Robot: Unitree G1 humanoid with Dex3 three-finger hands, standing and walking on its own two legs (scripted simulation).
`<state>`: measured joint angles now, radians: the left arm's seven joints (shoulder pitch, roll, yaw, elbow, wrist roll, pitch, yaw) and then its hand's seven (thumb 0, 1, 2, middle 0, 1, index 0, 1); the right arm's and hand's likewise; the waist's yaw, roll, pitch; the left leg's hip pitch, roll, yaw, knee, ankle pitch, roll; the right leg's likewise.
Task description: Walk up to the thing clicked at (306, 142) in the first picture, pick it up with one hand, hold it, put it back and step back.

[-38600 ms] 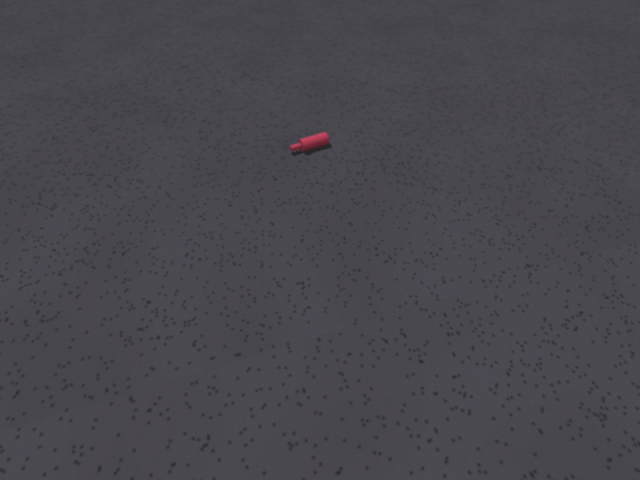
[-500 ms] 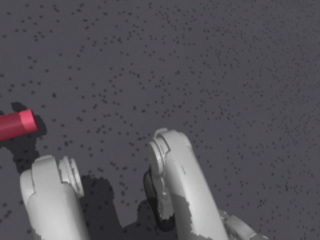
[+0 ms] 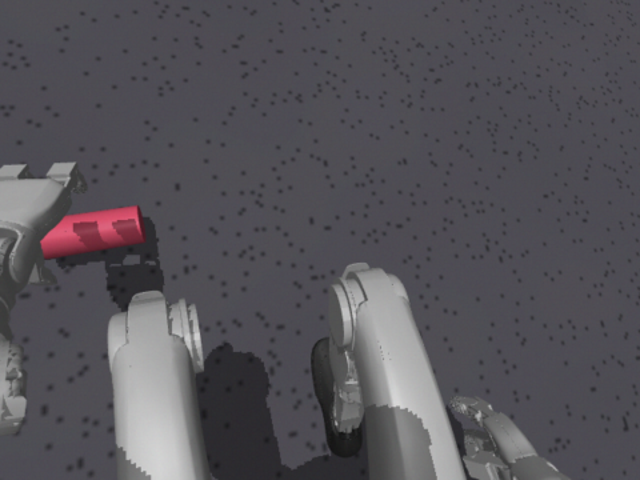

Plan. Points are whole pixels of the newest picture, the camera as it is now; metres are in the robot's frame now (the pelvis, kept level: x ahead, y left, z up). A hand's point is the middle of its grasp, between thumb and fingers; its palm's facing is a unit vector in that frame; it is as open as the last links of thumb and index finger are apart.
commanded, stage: withdraw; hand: left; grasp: from above
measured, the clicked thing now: (74, 234) +0.47 +0.30 -0.32
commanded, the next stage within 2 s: home in 0.12 s
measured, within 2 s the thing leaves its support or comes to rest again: neither
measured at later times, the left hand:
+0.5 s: hand out of the picture +0.45 +0.31 -0.11, palm faces -0.40 -0.15 -0.90, open 12.6 cm
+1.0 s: hand out of the picture +0.28 +0.25 +0.11, palm faces -0.14 -0.84 -0.53, open 7.5 cm
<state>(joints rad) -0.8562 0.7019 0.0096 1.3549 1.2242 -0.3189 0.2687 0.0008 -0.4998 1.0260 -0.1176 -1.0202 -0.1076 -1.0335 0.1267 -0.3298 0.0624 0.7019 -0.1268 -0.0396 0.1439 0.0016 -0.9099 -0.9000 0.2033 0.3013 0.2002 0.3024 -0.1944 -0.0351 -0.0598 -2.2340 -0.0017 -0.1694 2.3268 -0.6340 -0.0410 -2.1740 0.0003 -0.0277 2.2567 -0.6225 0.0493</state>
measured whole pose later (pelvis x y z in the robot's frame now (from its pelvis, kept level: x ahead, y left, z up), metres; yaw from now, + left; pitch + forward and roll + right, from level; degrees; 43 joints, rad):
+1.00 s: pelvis +0.03 +0.01 +0.20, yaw +4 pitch +26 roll -5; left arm 0.05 0.37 0.01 0.21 0.28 0.21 0.03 0.01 0.87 0.90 -0.21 -0.31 -0.22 -0.31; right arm 0.04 -0.24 0.00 0.54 0.02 -0.07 -0.01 0.01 -0.91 -0.89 0.20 0.30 0.20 0.30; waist -0.04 0.02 -0.20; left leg -1.55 0.03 -0.09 1.70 -0.61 -0.02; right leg -1.50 -0.03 -0.03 1.64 -0.60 0.05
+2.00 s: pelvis +0.09 +0.01 +0.36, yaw +7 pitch +9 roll -3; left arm 0.50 0.22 0.03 -0.14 -0.05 0.47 0.02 0.01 0.90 0.90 -0.20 -0.30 -0.20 -0.29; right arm 0.28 -0.22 0.04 0.54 0.00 -0.26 -0.18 0.01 -0.90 -0.89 0.21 0.30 0.20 0.30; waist -0.04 0.04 -0.16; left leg -0.70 0.04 -0.07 1.02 -0.48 -0.03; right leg -0.64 -0.03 -0.05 0.94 -0.46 0.04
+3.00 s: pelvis +0.10 +0.01 +0.36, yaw +6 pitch +10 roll -3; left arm 0.50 0.22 0.03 -0.14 -0.06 0.47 0.02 0.01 0.90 0.90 -0.20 -0.30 -0.20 -0.29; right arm 0.29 -0.22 0.03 0.56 0.00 -0.25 -0.19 0.01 -0.90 -0.89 0.21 0.30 0.20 0.30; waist -0.04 0.04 -0.17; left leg -0.70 0.05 -0.06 1.01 -0.50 -0.03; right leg -0.64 -0.03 -0.05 0.94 -0.48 0.04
